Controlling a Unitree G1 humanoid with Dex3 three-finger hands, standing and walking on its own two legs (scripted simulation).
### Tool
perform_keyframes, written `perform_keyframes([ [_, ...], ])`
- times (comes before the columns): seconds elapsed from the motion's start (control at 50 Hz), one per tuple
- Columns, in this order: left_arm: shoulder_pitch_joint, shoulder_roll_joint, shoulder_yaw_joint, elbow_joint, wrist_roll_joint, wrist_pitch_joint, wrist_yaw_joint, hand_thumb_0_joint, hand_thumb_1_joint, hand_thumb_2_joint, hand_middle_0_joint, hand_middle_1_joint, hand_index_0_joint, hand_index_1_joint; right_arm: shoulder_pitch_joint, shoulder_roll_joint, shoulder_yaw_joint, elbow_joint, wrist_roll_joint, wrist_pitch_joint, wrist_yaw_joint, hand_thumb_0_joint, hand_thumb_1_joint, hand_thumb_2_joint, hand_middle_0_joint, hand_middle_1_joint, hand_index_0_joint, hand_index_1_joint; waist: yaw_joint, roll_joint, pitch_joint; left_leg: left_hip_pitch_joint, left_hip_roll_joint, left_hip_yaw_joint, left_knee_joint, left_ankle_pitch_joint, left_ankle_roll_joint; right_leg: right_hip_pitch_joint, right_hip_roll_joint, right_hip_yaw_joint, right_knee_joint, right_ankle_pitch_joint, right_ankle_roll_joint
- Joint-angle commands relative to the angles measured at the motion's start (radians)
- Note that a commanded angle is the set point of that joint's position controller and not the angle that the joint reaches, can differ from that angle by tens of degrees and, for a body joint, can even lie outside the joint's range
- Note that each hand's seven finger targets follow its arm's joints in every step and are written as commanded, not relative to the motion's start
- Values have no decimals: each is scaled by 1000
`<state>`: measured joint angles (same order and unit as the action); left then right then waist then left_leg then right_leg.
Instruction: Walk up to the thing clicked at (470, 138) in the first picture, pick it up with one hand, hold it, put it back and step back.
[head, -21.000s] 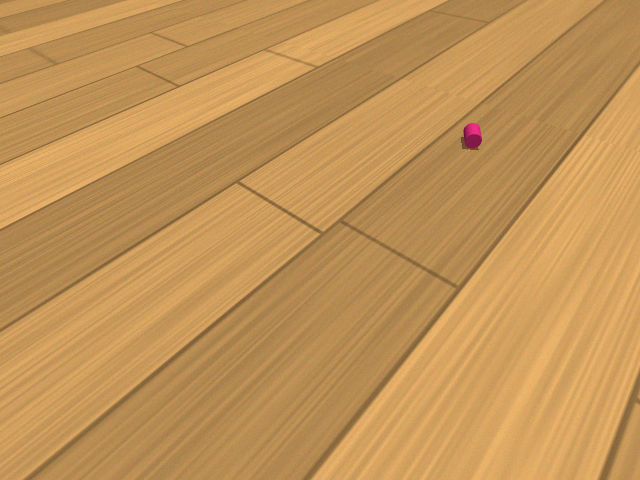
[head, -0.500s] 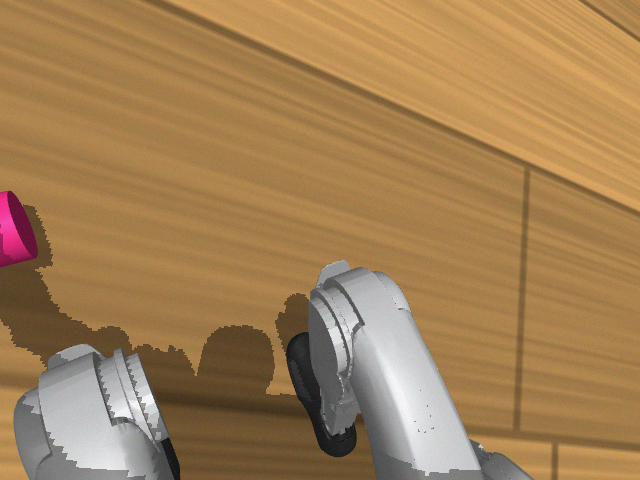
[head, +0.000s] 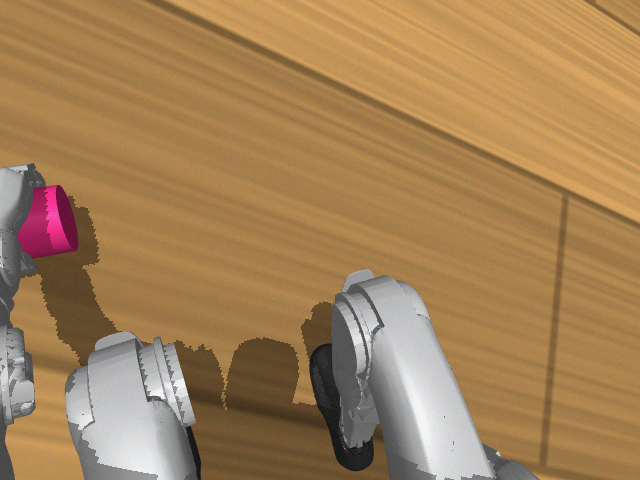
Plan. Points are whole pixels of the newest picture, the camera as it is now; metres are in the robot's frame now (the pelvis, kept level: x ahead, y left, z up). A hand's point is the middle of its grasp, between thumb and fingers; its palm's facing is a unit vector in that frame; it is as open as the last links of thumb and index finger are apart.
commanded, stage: settle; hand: left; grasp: from above
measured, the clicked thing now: (14, 226) +0.46 +0.31 -0.24
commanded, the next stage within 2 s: lift in 0.46 s
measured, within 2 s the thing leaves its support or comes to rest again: neither
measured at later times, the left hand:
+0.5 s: hand out of the picture +0.44 +0.31 -0.12, palm faces -0.47 -0.06 -0.88, open 11.2 cm
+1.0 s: hand out of the picture +0.41 +0.32 -0.04, palm faces -0.47 -0.08 -0.88, open 11.2 cm
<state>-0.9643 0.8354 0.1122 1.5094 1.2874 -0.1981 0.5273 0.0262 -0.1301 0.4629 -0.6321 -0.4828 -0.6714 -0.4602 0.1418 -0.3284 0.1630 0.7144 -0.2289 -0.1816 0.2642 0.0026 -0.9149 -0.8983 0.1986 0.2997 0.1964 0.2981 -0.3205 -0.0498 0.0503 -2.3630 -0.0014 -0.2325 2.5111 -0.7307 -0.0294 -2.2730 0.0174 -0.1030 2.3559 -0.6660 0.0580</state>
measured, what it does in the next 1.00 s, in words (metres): rises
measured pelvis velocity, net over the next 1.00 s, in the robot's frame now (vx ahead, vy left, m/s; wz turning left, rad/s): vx -0.01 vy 0.00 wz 0.11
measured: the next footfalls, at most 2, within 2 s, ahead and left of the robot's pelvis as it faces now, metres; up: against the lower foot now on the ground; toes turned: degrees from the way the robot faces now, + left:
none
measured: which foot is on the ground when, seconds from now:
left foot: down 0.00-1.00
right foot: down 0.00-1.00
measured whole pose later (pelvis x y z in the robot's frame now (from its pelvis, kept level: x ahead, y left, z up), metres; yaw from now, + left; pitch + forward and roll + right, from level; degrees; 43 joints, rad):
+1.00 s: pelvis -0.01 +0.00 +0.08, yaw +6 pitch +35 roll -7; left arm -0.82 0.65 0.00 1.11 1.14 -0.15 0.14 0.01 -0.16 0.51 -0.64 -0.50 -0.67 -0.49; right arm 0.21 -0.28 0.02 0.68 -0.05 0.03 0.10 0.00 -0.92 -0.90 0.20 0.30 0.20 0.30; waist -0.18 0.05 -0.13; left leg -2.16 0.00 -0.11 2.20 -0.66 0.00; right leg -2.10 -0.02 -0.03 2.11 -0.63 0.05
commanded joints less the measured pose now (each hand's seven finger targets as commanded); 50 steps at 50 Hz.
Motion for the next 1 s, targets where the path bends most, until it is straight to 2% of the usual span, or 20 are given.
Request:
perform_keyframes([
  [0.0,-324,204,3,-225,-34,30,6,0,666,819,-1086,-592,-1066,-616,202,-280,-136,9,44,25,-5,0,-908,-904,199,300,199,300,11,528,-785,589,3,148,-303,284,31,338,31,-107,-200,284,-98],
  [0.04,-324,153,-22,-221,-46,47,-20,0,686,803,-1091,-608,-1079,-624,204,-261,-142,6,60,40,-6,0,-907,-903,199,300,199,300,13,498,-793,578,-1,157,-309,288,37,350,30,-96,-209,294,-96],
  [0.08,-297,134,-31,-195,-57,64,-53,0,700,779,-1103,-585,-1092,-599,208,-255,-152,9,72,55,-11,0,-907,-903,199,300,199,300,23,441,-767,555,-6,163,-317,277,44,343,26,-87,-226,284,-94],
  [0.12,-334,117,-47,-220,-63,63,-87,0,675,798,-1101,-575,-1082,-598,219,-254,-158,7,78,70,-20,0,-910,-905,199,300,199,300,10,418,-771,539,-9,167,-324,260,49,359,22,-80,-246,273,-92],
  [0.18,-335,95,-61,-236,-76,63,-133,0,668,795,-1091,-592,-1076,-612,223,-244,-164,-2,89,91,-34,0,-910,-905,199,300,199,300,18,385,-777,552,-14,168,-349,260,50,378,16,-74,-260,266,-92],
  [0.28,-361,108,-67,-243,-71,34,-192,0,628,841,-1078,-591,-1052,-622,222,-233,-165,-24,100,118,-67,0,-909,-905,200,300,199,300,15,322,-740,495,-21,181,-360,193,56,395,13,-57,-303,191,-96],
  [0.34,-382,141,-57,-264,-69,13,-204,0,629,818,-1072,-592,-1053,-616,216,-226,-163,-32,105,127,-88,0,-907,-903,200,300,199,300,33,338,-735,513,-24,186,-381,160,53,388,13,-46,-318,144,-100],
  [0.52,-414,166,-44,-306,-50,-1,-195,0,648,909,-1079,-625,-1048,-659,239,-212,-166,-34,113,148,-128,0,-902,-900,200,300,200,300,50,376,-821,568,-23,201,-410,200,53,409,5,-36,-328,193,-96],
  [0.54,-397,156,-47,-289,-51,4,-195,0,692,869,-1127,-675,-1112,-693,237,-212,-168,-36,113,149,-131,0,-930,-913,199,300,199,300,55,364,-813,575,-22,197,-418,192,52,399,6,-38,-330,182,-99],
  [0.56,-400,139,-55,-291,-55,6,-197,0,620,864,-1047,-595,-1032,-613,244,-209,-169,-31,116,150,-134,0,-885,-893,201,300,200,300,51,384,-800,573,-24,201,-428,191,51,395,2,-37,-333,182,-100],
  [0.58,-390,145,-50,-290,-56,10,-199,0,658,829,-1095,-647,-1082,-664,244,-207,-171,-33,117,152,-136,0,-927,-911,199,300,199,300,58,369,-817,581,-22,196,-435,186,51,400,6,-40,-333,175,-102],
  [0.64,-380,153,-35,-328,-80,30,-216,0,693,824,-1086,-643,-1078,-652,260,-208,-184,-33,126,155,-141,0,-914,-906,200,300,199,300,78,375,-855,609,-26,208,-455,213,53,439,-2,-29,-352,203,-99],
  [0.68,-365,124,-47,-365,-103,44,-242,0,687,870,-1091,-660,-1077,-675,262,-203,-196,-32,135,163,-144,0,-914,-907,200,300,199,300,89,385,-894,653,-22,209,-473,224,52,445,-2,-27,-358,214,-99],
  [0.7,-357,149,-39,-367,-104,50,-255,0,698,885,-1096,-666,-1082,-682,261,-209,-202,-34,142,167,-147,0,-914,-907,200,300,199,300,93,382,-888,662,-22,201,-484,218,52,433,-3,-28,-361,205,-102],
  [0.72,-350,130,-52,-385,-110,52,-269,0,693,886,-1091,-678,-1080,-692,259,-202,-200,-35,144,172,-149,0,-914,-907,200,300,200,300,89,390,-888,652,-22,209,-488,220,53,454,-2,-24,-366,209,-101],
  [0.8,-309,141,-37,-485,-124,50,-302,0,696,897,-1106,-649,-1087,-670,256,-191,-215,-49,160,188,-159,0,-913,-906,200,300,200,300,112,346,-883,653,-26,210,-522,186,61,489,-5,-11,-417,172,-99],
  [0.84,-293,105,-56,-539,-142,48,-325,0,693,903,-1092,-682,-1079,-696,252,-184,-220,-60,167,192,-162,0,-913,-906,200,300,200,300,113,349,-911,684,-22,203,-547,191,60,506,-4,-8,-428,180,-97],
  [0.88,-243,129,-36,-548,-152,53,-336,0,685,889,-1074,-687,-1066,-697,255,-191,-230,-66,176,198,-169,0,-912,-905,200,300,200,300,129,310,-879,689,-23,197,-568,175,62,510,-5,-5,-460,157,-97],
  [0.9,-231,103,-52,-574,-160,52,-345,0,675,903,-1077,-684,-1064,-699,250,-179,-227,-73,177,200,-169,0,-913,-907,200,300,200,300,121,318,-878,697,-21,199,-582,181,61,534,-5,-4,-469,167,-94],
  [0.98,-187,56,-68,-654,-191,58,-373,0,699,934,-1085,-717,-1074,-729,240,-172,-239,-85,192,206,-180,0,-912,-906,200,300,200,300,138,305,-887,765,-15,180,-641,182,59,545,-7,0,-506,175,-94],
])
